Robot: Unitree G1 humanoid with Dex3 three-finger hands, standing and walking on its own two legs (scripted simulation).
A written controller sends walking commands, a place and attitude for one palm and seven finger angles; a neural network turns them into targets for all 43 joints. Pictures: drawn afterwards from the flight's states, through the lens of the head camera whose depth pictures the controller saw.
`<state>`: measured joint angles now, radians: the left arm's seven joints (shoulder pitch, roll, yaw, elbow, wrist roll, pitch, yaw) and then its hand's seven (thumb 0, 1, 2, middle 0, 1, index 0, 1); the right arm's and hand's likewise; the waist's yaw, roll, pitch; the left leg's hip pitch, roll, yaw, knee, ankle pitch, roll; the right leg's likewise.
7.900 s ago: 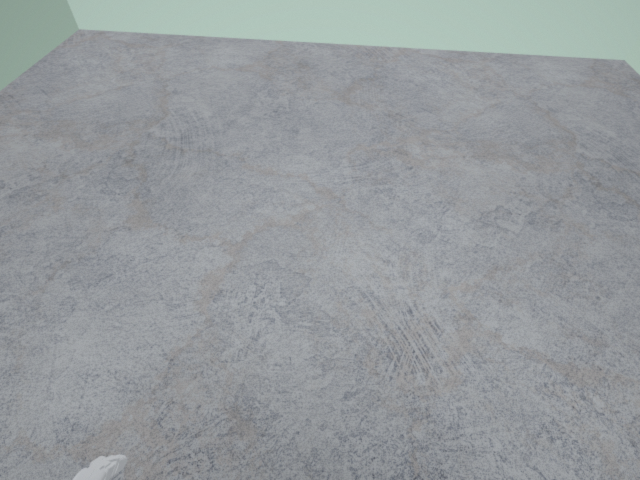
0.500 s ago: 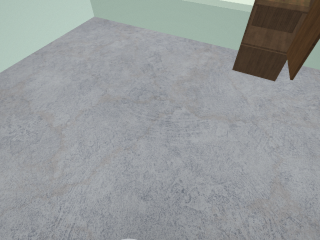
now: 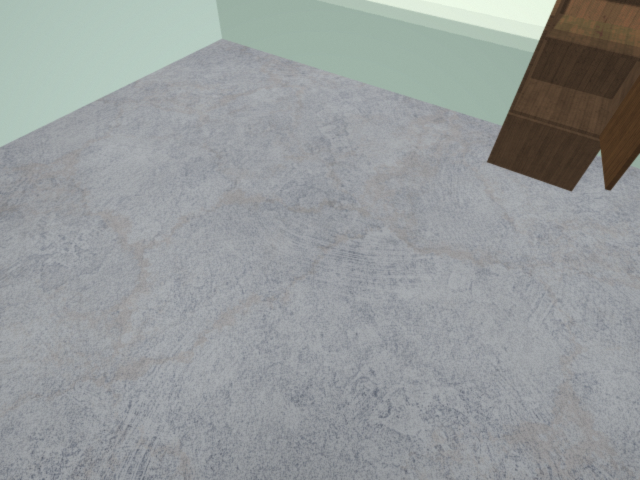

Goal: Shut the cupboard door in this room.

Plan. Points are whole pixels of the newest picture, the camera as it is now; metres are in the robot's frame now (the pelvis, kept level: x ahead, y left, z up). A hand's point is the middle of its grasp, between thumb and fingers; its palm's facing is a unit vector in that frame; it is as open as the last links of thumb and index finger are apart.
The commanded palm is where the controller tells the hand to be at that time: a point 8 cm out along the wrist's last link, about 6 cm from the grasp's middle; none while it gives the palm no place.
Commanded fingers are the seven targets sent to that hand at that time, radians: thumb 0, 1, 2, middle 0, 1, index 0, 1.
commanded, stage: stand and wait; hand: left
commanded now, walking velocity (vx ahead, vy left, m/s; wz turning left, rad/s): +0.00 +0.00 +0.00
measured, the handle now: out of the picture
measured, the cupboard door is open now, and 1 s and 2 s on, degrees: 99 99 99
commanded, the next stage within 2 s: turn or walk to find it in 0.22 s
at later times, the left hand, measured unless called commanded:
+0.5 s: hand out of the picture +0.01 +0.18 -0.18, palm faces +0.10 -0.98 -0.19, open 7.4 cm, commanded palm none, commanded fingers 0.00 0.90 0.90 -0.20 -0.30 -0.20 -0.30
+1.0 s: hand out of the picture -0.01 +0.17 -0.14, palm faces +0.29 -0.91 -0.30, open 7.4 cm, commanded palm none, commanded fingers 0.00 0.90 0.90 -0.20 -0.30 -0.20 -0.30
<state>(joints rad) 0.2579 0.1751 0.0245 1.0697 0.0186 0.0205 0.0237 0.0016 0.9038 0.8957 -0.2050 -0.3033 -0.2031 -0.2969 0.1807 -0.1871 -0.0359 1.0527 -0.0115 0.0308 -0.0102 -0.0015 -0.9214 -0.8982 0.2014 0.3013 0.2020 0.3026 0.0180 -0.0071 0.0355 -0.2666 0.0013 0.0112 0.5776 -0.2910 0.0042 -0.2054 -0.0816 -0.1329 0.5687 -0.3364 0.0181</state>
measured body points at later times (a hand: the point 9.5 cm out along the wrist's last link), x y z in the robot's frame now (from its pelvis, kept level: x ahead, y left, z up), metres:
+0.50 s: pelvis -0.01 +0.00 +0.00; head +0.00 +0.01 +0.45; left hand +0.01 +0.23 -0.16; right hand +0.00 -0.24 -0.16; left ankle +0.01 +0.11 -0.73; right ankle -0.03 -0.12 -0.73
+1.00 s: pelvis -0.03 -0.05 +0.01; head -0.01 -0.07 +0.46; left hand -0.02 +0.22 -0.12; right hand +0.09 -0.29 -0.15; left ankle -0.06 +0.09 -0.66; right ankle -0.03 -0.15 -0.73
